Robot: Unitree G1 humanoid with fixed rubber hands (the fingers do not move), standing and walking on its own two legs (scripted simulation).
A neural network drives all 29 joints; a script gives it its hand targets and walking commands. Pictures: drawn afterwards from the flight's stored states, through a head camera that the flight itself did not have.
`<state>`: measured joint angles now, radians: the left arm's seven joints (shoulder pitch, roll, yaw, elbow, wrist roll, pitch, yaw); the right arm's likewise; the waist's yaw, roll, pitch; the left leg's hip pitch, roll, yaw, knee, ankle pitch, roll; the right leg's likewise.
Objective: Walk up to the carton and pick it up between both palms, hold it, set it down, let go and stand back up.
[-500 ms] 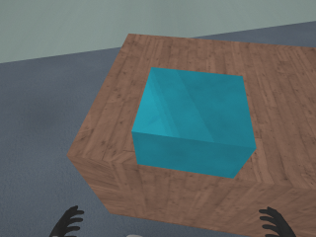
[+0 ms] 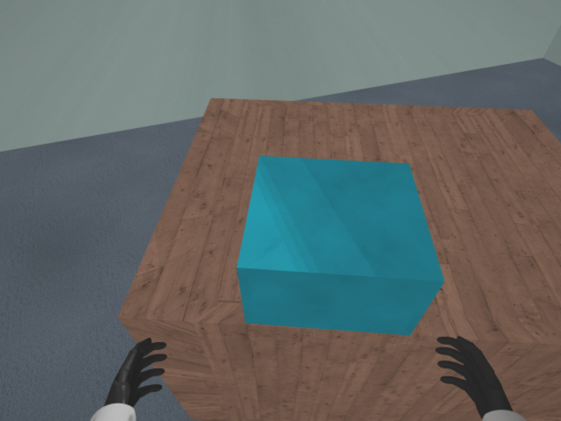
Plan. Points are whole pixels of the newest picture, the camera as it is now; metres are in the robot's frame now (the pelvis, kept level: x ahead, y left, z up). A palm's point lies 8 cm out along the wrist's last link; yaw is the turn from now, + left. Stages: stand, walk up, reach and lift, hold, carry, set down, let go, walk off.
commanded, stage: reach and lift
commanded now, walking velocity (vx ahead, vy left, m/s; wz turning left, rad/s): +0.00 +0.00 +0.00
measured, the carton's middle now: (330, 240) +0.41 -0.03 +0.00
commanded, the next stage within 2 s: none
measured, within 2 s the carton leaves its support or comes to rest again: neither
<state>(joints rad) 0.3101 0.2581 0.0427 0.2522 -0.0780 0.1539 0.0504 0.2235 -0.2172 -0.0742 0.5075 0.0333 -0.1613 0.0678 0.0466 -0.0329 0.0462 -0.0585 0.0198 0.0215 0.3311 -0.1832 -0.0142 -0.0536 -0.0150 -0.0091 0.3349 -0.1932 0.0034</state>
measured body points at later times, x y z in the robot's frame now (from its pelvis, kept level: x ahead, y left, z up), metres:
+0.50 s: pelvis +0.03 +0.00 +0.00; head +0.01 +0.01 +0.45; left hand +0.20 +0.23 +0.00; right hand +0.21 -0.26 +0.01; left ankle +0.00 +0.13 -0.75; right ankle +0.00 -0.12 -0.75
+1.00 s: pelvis +0.01 +0.00 +0.00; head -0.01 +0.01 +0.45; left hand +0.27 +0.23 +0.07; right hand +0.26 -0.25 +0.07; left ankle +0.00 +0.13 -0.75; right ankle +0.00 -0.12 -0.75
